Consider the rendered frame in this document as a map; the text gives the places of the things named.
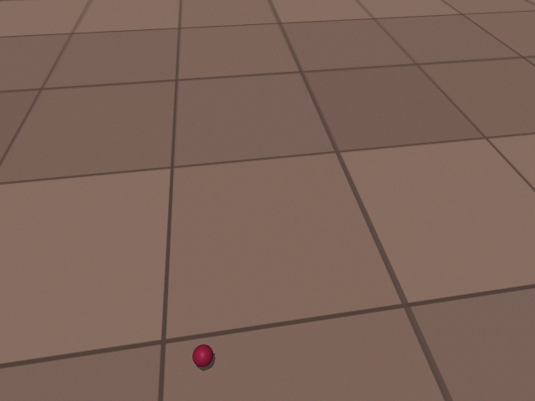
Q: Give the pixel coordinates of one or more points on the ball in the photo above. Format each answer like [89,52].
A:
[202,355]

